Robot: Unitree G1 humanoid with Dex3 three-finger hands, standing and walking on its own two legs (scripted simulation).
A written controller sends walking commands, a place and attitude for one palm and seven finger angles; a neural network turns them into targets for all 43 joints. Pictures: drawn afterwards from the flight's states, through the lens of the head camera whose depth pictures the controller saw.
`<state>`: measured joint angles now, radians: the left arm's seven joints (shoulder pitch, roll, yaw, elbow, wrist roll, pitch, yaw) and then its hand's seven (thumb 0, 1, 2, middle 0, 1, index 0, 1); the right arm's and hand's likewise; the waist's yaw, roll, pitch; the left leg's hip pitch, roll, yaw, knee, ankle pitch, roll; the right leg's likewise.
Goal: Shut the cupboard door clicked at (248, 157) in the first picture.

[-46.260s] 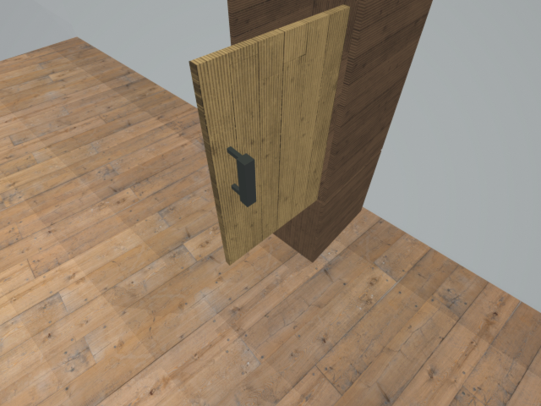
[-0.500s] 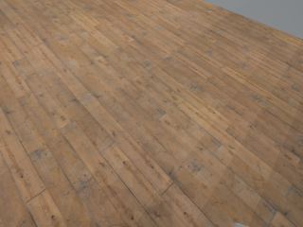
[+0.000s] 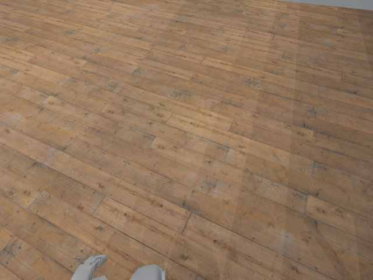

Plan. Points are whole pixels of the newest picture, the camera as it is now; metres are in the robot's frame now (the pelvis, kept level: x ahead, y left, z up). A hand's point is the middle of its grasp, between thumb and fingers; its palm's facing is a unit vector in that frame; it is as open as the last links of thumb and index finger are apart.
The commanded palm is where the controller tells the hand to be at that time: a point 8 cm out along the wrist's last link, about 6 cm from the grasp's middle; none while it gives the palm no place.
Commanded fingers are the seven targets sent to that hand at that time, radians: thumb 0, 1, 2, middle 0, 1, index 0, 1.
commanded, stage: turn to face it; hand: left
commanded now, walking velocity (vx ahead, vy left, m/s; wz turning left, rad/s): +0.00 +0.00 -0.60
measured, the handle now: out of the picture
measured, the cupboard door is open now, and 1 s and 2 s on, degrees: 38 38 38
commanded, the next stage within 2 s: take the last steps up to it in 1.90 s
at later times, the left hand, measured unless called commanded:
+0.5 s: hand (105, 273) +0.16 +0.21 -0.15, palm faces -0.25 -0.94 -0.21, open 7.4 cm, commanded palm none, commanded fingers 0.00 0.90 0.90 -0.20 -0.30 -0.20 -0.30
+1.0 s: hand (135, 247) +0.22 +0.15 -0.18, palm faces -0.53 -0.83 -0.18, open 7.4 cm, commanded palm none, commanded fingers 0.00 0.90 0.90 -0.20 -0.30 -0.20 -0.30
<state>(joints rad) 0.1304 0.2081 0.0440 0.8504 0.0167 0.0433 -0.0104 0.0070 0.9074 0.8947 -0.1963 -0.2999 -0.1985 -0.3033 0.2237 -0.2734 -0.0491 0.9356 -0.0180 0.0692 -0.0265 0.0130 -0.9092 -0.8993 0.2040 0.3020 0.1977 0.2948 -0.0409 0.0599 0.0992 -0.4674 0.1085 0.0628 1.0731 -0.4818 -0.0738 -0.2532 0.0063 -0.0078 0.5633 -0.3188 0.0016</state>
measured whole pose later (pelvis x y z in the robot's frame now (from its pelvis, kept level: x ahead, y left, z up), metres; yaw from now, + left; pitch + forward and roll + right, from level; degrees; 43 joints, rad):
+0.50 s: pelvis +0.01 +0.03 +0.01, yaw -17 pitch +1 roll -3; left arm 0.18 0.27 0.10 0.88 0.02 0.09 -0.05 0.01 0.91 0.90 -0.19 -0.30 -0.19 -0.30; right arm 0.20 -0.21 -0.02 0.88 -0.03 0.02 -0.02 0.01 -0.90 -0.90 0.21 0.30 0.20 0.30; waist 0.00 0.00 0.09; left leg -0.25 0.16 0.19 0.51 -0.26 -0.01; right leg -0.40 -0.03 -0.06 0.91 -0.45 0.05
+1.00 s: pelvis +0.03 +0.03 +0.00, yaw -35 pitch +1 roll -2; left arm 0.18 0.26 0.07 0.89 0.02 0.08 -0.02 0.01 0.91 0.89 -0.20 -0.30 -0.20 -0.30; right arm 0.18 -0.22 -0.01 0.86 -0.03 0.01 -0.03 0.01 -0.91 -0.90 0.20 0.30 0.20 0.29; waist 0.00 -0.06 0.07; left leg -0.34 0.06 0.10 0.63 -0.31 0.03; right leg -0.40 0.04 0.08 0.88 -0.49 0.03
